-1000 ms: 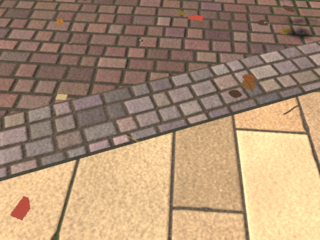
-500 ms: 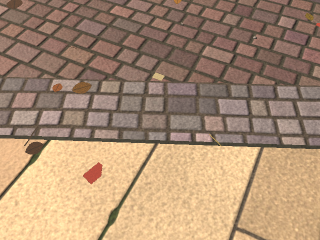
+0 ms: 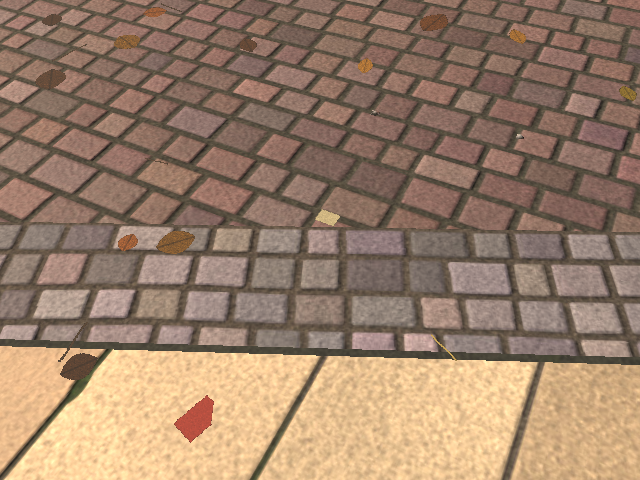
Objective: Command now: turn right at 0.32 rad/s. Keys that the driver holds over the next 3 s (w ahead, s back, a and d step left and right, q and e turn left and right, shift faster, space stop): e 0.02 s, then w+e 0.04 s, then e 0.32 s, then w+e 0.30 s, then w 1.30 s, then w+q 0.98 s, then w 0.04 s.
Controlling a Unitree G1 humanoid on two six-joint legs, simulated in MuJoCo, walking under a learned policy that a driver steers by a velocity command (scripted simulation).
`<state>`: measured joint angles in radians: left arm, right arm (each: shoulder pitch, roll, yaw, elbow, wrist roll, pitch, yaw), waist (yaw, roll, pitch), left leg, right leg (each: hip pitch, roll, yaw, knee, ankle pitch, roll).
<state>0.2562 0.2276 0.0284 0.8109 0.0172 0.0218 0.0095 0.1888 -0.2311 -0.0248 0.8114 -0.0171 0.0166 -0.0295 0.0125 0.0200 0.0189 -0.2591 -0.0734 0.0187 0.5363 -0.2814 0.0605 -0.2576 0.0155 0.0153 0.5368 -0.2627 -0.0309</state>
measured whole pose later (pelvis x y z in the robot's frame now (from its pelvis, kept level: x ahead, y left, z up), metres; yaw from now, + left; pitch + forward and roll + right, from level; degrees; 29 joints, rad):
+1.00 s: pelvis +0.18 -0.11 +0.01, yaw -29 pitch +1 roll +0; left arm 0.22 0.24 0.03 0.76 0.02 -0.04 -0.02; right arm 0.35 -0.27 -0.04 0.85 -0.03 -0.04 0.03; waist -0.05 0.03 0.04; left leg -0.41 0.09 0.04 1.09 -0.32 0.04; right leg -0.22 0.06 -0.05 0.43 -0.23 -0.08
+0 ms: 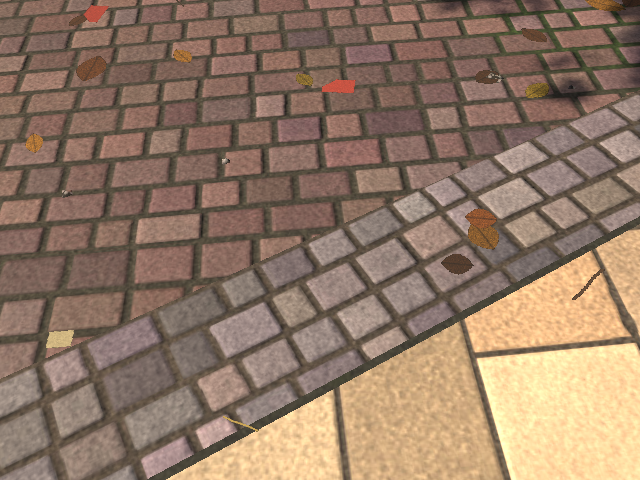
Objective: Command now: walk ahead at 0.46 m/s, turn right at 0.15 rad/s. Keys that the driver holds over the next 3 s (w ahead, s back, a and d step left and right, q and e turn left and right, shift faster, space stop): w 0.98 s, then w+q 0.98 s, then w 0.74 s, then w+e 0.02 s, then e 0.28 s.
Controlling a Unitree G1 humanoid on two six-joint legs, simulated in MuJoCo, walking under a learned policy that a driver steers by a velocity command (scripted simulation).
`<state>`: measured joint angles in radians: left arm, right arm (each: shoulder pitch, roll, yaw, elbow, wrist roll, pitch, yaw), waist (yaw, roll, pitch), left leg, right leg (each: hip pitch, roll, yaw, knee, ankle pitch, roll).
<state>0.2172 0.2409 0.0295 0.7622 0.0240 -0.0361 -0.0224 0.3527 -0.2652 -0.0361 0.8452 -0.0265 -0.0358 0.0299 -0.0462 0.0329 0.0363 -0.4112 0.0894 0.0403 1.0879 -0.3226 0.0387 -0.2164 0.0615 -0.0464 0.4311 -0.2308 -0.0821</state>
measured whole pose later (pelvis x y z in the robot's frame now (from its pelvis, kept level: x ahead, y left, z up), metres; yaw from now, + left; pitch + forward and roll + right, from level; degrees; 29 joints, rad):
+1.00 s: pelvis +0.57 -0.02 -0.01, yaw +0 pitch +0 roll +1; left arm 0.12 0.24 0.03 0.85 0.03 -0.07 -0.01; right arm 0.37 -0.23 -0.04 1.01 -0.01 -0.07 0.00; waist -0.04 0.01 0.06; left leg -0.21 -0.03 0.00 1.07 -0.41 0.08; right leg -0.38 0.02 -0.10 0.54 -0.17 -0.09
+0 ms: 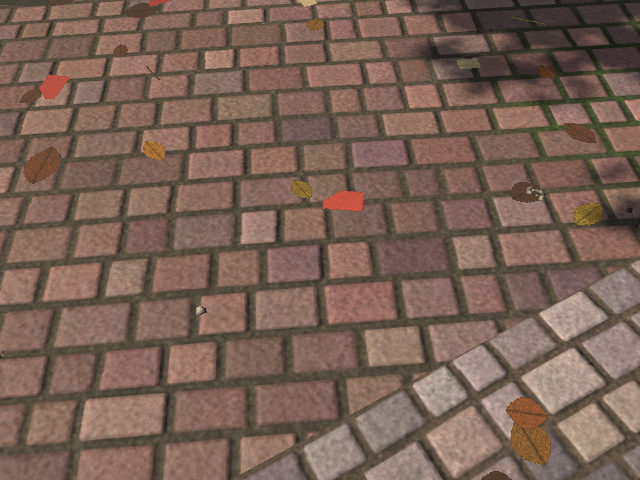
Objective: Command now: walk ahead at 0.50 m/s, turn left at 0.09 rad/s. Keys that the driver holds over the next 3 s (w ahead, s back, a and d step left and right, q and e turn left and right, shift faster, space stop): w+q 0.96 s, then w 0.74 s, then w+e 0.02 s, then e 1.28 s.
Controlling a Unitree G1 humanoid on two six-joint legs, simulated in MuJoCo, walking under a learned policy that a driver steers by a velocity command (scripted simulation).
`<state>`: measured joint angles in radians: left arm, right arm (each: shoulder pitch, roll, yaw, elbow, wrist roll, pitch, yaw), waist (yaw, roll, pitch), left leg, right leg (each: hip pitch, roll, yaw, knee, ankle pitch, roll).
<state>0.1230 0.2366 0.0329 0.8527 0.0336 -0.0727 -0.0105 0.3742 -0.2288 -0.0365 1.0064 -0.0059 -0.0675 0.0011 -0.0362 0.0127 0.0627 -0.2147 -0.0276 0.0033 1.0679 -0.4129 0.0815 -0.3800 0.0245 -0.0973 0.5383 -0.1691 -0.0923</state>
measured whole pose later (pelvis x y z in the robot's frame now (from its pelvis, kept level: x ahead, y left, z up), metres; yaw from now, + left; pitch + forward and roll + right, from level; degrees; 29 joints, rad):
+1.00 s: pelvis +0.54 +0.10 -0.01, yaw +32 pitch +2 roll +1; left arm 0.00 0.25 0.01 0.72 0.03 -0.06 -0.02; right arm 0.47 -0.28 -0.08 0.92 -0.02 -0.05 -0.01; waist -0.11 -0.02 0.03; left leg 0.03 -0.14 -0.22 0.43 -0.45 0.11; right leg -0.48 0.00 0.01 0.51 -0.10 -0.01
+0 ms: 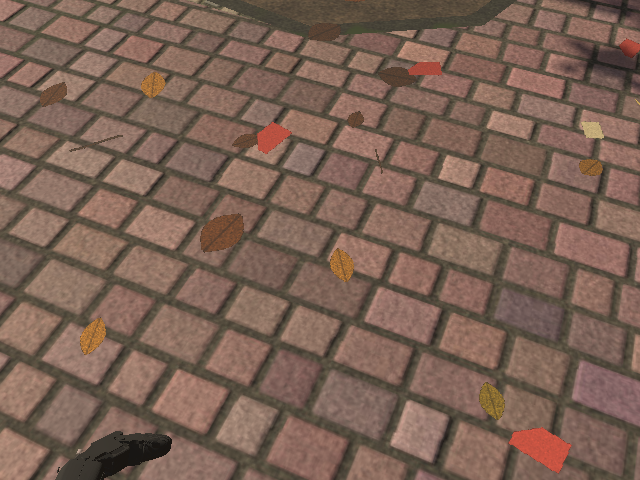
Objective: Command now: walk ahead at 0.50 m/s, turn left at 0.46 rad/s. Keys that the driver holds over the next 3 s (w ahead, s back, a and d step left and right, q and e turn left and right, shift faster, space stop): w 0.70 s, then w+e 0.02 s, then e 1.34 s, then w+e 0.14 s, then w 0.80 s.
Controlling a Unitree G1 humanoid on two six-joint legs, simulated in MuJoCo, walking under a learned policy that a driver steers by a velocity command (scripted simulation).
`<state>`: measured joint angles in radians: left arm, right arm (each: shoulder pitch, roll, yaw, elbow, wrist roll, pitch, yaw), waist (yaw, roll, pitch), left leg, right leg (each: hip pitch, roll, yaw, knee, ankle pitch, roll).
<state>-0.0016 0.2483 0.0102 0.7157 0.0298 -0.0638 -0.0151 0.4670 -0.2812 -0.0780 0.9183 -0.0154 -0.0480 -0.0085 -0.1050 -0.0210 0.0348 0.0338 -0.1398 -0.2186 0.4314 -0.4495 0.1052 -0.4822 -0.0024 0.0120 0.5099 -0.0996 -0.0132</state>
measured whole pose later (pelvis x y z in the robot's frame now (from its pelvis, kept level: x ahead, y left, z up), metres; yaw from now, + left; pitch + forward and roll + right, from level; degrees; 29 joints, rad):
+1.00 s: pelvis +0.48 +0.04 +0.00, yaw -2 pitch +0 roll +1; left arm 0.13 0.22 0.03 0.84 0.04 -0.05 -0.03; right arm 0.35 -0.21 -0.03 0.97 -0.01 -0.06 -0.03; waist -0.03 -0.02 0.06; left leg -0.04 -0.02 0.18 0.57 -0.43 0.04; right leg -0.44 0.03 -0.08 0.53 -0.09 -0.11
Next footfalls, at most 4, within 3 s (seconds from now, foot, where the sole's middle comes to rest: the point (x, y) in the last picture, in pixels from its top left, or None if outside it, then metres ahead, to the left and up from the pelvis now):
0.48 left None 0.38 0.12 -0.76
0.98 right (312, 396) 0.63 -0.03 -0.76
1.54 left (226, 413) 0.61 0.16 -0.76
2.00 right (317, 461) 0.49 -0.02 -0.76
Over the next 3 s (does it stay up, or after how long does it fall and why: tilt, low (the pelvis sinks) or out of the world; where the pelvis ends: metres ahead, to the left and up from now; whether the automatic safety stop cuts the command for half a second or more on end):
stays up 0.77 -0.19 0.00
